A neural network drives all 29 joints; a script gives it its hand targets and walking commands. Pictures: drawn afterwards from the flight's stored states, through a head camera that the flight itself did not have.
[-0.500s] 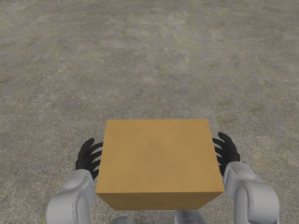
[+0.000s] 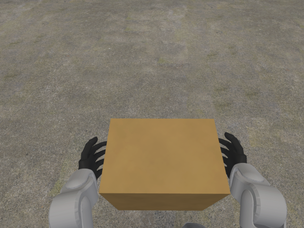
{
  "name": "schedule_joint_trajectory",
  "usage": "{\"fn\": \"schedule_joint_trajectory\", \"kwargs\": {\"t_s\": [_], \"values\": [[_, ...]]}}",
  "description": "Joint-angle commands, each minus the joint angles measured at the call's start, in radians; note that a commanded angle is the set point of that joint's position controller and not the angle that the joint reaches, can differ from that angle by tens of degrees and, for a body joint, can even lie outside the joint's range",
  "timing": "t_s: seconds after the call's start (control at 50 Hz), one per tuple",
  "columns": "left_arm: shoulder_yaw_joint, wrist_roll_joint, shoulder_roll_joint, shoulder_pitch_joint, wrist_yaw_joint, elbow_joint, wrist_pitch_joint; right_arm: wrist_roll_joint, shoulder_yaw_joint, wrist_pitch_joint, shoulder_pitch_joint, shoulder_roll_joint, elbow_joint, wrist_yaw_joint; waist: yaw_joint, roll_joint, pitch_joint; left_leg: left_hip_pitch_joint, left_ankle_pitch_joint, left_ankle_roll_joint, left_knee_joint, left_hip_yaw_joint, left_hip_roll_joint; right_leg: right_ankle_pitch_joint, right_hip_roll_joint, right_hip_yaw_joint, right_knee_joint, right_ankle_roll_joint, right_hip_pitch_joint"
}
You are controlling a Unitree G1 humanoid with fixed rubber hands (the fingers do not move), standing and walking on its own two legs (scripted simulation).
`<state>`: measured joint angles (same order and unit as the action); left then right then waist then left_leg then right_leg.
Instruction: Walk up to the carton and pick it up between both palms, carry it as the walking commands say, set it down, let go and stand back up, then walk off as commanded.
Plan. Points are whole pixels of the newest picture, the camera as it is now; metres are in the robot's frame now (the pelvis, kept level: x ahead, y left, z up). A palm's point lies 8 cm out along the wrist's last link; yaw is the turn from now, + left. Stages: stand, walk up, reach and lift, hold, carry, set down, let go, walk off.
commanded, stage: carry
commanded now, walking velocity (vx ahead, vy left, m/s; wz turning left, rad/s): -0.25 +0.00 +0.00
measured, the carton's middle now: (161, 169) +0.26 -0.01 +0.01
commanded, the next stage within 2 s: none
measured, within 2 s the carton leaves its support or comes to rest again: neither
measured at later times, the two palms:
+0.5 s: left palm out of the picture +0.03 +0.11 +0.09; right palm out of the picture +0.01 -0.22 +0.07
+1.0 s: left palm out of the picture -0.15 +0.08 +0.08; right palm out of the picture -0.17 -0.24 +0.07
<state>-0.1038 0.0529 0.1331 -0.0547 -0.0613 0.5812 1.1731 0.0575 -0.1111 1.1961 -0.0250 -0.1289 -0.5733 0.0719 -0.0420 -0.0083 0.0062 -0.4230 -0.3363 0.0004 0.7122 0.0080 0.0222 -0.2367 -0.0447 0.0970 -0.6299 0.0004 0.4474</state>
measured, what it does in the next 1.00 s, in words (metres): walks backwards: left foot, then right foot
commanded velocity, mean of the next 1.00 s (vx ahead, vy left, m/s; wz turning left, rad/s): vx -0.20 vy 0.00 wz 0.00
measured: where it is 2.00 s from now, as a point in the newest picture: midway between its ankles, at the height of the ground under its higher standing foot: outside the picture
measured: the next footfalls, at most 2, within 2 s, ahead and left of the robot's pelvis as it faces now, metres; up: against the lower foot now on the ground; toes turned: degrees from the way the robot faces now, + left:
left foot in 0.02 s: +0.05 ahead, +0.12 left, +0.00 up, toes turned +1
right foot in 0.36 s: -0.16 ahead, -0.15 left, +0.00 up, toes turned -7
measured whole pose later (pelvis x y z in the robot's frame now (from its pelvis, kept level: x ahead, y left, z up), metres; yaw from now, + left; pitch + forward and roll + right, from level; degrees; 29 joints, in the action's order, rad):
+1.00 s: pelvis -0.38 -0.06 -0.01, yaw -2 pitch -2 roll +1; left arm -0.11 0.05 0.14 -0.08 -0.06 0.60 1.17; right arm 0.06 -0.10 1.20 -0.03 -0.13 -0.57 0.07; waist -0.04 -0.04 -0.04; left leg -0.46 -0.22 -0.03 0.65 0.01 0.07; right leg -0.46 -0.04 0.11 -0.72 0.02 0.26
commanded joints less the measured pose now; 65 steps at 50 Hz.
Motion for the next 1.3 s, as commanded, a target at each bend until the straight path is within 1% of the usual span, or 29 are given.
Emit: {"fn": "schedule_joint_trajectory", "kwargs": {"t_s": [0.0,0.02,0.04,0.12,0.22,0.28,0.3,0.32,0.34,0.36,0.42,0.56,0.62,0.66,0.68,0.72,0.74,0.84,0.92,0.94,0.96,1.0,1.02,1.04,1.06,1.08,1.12,1.18,1.28], "values": [[0.739,-0.328,0.794,0.420,0.055,0.230,-0.035,-0.355,0.761,-0.043,0.382,-0.774,-0.223,-0.092,0.038,-0.137,0.539,0.441,1.085,0.068,-0.190,-0.197,0.252,0.228,-0.069,-0.064,-0.169,0.000,-0.090],[0.744,-0.324,0.801,0.439,0.060,0.232,-0.037,-0.360,0.762,-0.052,0.408,-0.778,-0.247,-0.102,0.044,-0.366,0.499,0.486,1.248,0.135,-0.201,-0.311,0.376,-0.327,0.011,-0.033,-0.289,-0.011,0.094],[0.750,-0.319,0.809,0.422,0.055,0.226,-0.036,-0.347,0.753,-0.050,0.386,-0.786,-0.229,-0.099,0.029,-0.286,0.489,0.342,0.924,0.190,-0.261,-0.286,0.384,-0.410,0.018,-0.057,-0.363,-0.007,0.022],[0.820,-0.343,0.840,0.536,0.062,0.292,-0.041,-0.346,0.745,-0.059,0.411,-0.804,-0.230,-0.119,0.045,-0.244,0.346,0.088,0.241,0.163,-0.398,-0.263,0.290,-0.274,0.039,-0.075,-0.455,0.013,-0.005],[0.733,-0.309,0.764,0.463,0.071,0.179,-0.016,-0.337,0.765,-0.034,0.445,-0.752,-0.200,-0.104,0.038,-0.180,0.264,-0.007,0.011,0.132,-0.465,-0.257,0.277,-0.290,0.063,-0.013,-0.192,0.014,-0.158],[0.737,-0.307,0.728,0.491,0.062,0.176,-0.005,-0.317,0.734,-0.020,0.398,-0.721,-0.142,-0.096,0.055,-0.287,0.244,-0.005,-0.143,0.087,-0.498,-0.255,0.259,-0.321,0.076,0.007,0.045,0.029,-0.240],[0.726,-0.297,0.715,0.454,0.065,0.164,0.000,-0.320,0.753,-0.025,0.406,-0.705,-0.180,-0.092,0.064,-0.243,0.220,-0.037,-0.109,0.022,-0.464,-0.228,0.205,-0.321,0.054,-0.029,0.197,0.046,-0.295],[0.690,-0.290,0.716,0.448,0.066,0.127,0.003,-0.330,0.773,-0.022,0.446,-0.724,-0.182,-0.093,0.064,-0.006,0.246,-0.096,-0.073,-0.039,-0.236,-0.116,0.143,-0.312,-0.107,-0.225,0.365,0.055,-0.344],[0.687,-0.304,0.722,0.500,0.071,0.162,-0.002,-0.330,0.782,-0.025,0.486,-0.747,-0.212,-0.090,0.055,0.318,0.183,-0.256,-0.134,-0.087,0.082,0.021,-0.017,-0.098,-0.378,-0.575,0.433,0.120,-0.314],[0.701,-0.320,0.752,0.494,0.071,0.179,-0.005,-0.332,0.773,-0.026,0.526,-0.730,-0.231,-0.093,0.057,0.363,0.136,-0.210,-0.203,-0.045,0.341,0.005,-0.010,0.160,-0.422,-0.430,0.385,0.208,-0.147],[0.693,-0.310,0.770,0.488,0.083,0.200,-0.017,-0.372,0.811,-0.033,0.555,-0.796,-0.239,-0.096,0.053,0.140,0.145,-0.135,-0.037,-0.037,0.534,-0.040,-0.001,0.150,-0.259,-0.173,0.341,0.157,-0.095],[0.663,-0.305,0.778,0.368,0.072,0.141,-0.023,-0.376,0.815,-0.032,0.489,-0.768,-0.269,-0.073,0.051,0.267,0.401,-0.071,-0.151,-0.020,0.073,0.040,0.005,0.985,-0.240,-0.165,0.064,0.148,-0.488],[0.693,-0.297,0.751,0.340,0.054,0.185,-0.026,-0.362,0.786,-0.027,0.377,-0.746,-0.231,-0.085,0.030,0.170,0.514,0.144,0.230,-0.012,-0.305,0.020,0.059,0.862,-0.220,-0.131,-0.029,0.111,-0.446],[0.726,-0.324,0.773,0.433,0.055,0.246,-0.031,-0.362,0.767,-0.043,0.431,-0.764,-0.247,-0.089,0.037,-0.117,0.530,0.409,0.929,0.052,-0.200,-0.163,0.234,0.319,-0.088,-0.066,-0.145,0.019,-0.109],[0.731,-0.321,0.778,0.419,0.058,0.241,-0.041,-0.358,0.778,-0.051,0.404,-0.781,-0.243,-0.091,0.038,-0.232,0.507,0.487,1.208,0.129,-0.190,-0.289,0.361,-0.210,-0.012,-0.021,-0.228,-0.005,0.064],[0.785,-0.338,0.805,0.459,0.062,0.310,-0.052,-0.356,0.769,-0.060,0.390,-0.795,-0.253,-0.106,0.029,-0.314,0.457,0.344,0.957,0.163,-0.242,-0.243,0.363,-0.333,0.011,-0.033,-0.296,-0.002,0.044],[0.782,-0.337,0.796,0.448,0.067,0.271,-0.041,-0.327,0.746,-0.052,0.343,-0.778,-0.208,-0.103,0.037,-0.256,0.420,0.210,0.651,0.167,-0.300,-0.238,0.348,-0.298,0.014,-0.050,-0.345,0.008,-0.017],[0.776,-0.338,0.779,0.529,0.077,0.267,-0.039,-0.323,0.748,-0.052,0.413,-0.775,-0.207,-0.105,0.039,-0.203,0.314,-0.023,-0.025,0.132,-0.451,-0.256,0.277,-0.248,0.048,-0.020,-0.249,0.028,-0.140],[0.731,-0.325,0.758,0.504,0.080,0.199,-0.022,-0.331,0.770,-0.036,0.426,-0.784,-0.167,-0.092,0.062,-0.184,0.289,-0.053,-0.153,0.047,-0.405,-0.206,0.212,-0.309,0.034,-0.025,0.126,0.042,-0.326],[0.702,-0.306,0.740,0.451,0.083,0.145,-0.013,-0.337,0.777,-0.035,0.454,-0.762,-0.183,-0.096,0.066,-0.009,0.254,-0.144,-0.092,-0.012,-0.212,-0.125,0.140,-0.304,-0.104,-0.216,0.287,0.050,-0.367],[0.703,-0.321,0.742,0.499,0.082,0.172,-0.012,-0.325,0.775,-0.027,0.468,-0.771,-0.177,-0.090,0.063,0.303,0.253,-0.255,-0.113,-0.062,0.116,0.027,-0.005,-0.135,-0.359,-0.508,0.398,0.113,-0.368],[0.699,-0.327,0.755,0.503,0.091,0.180,-0.015,-0.322,0.793,-0.029,0.506,-0.769,-0.204,-0.083,0.061,0.287,0.189,-0.184,-0.141,-0.049,0.375,-0.041,0.020,0.101,-0.361,-0.307,0.391,0.177,-0.143],[0.701,-0.328,0.760,0.506,0.093,0.199,-0.017,-0.341,0.804,-0.035,0.538,-0.772,-0.243,-0.081,0.059,0.159,0.175,-0.144,-0.085,-0.051,0.442,-0.025,0.000,0.036,-0.293,-0.249,0.398,0.150,-0.115],[0.677,-0.316,0.742,0.472,0.093,0.172,-0.028,-0.339,0.805,-0.032,0.515,-0.776,-0.201,-0.084,0.053,0.239,0.160,-0.167,-0.022,-0.053,0.429,-0.027,0.033,-0.017,-0.252,-0.188,0.409,0.104,-0.171],[0.612,-0.271,0.708,0.515,0.092,0.066,-0.057,-0.298,0.736,-0.056,0.517,-0.740,-0.059,-0.091,0.056,0.143,0.177,-0.176,-0.008,-0.050,0.436,-0.019,0.031,0.036,-0.259,-0.197,0.390,0.112,-0.194],[0.668,-0.306,0.753,0.479,0.092,0.155,-0.045,-0.350,0.818,-0.048,0.539,-0.773,-0.219,-0.085,0.052,0.171,0.202,-0.172,-0.028,-0.053,0.411,-0.005,0.044,0.096,-0.251,-0.193,0.370,0.117,-0.227],[0.578,-0.241,0.655,0.438,0.086,-0.009,-0.062,-0.283,0.727,-0.063,0.500,-0.682,-0.045,-0.079,0.047,0.169,0.282,-0.178,-0.047,-0.057,0.321,0.001,0.047,0.289,-0.237,-0.168,0.310,0.116,-0.393],[0.649,-0.294,0.748,0.414,0.072,0.133,-0.059,-0.353,0.809,-0.060,0.504,-0.763,-0.224,-0.067,0.058,0.180,0.399,-0.147,-0.088,-0.041,0.167,0.011,0.032,0.561,-0.233,-0.179,0.216,0.139,-0.532],[0.665,-0.305,0.707,0.404,0.066,0.213,-0.062,-0.355,0.814,-0.052,0.454,-0.755,-0.227,-0.061,0.053,0.221,0.466,-0.007,-0.112,-0.032,-0.046,0.055,0.001,0.401,-0.240,-0.184,0.232,0.143,-0.479]]}}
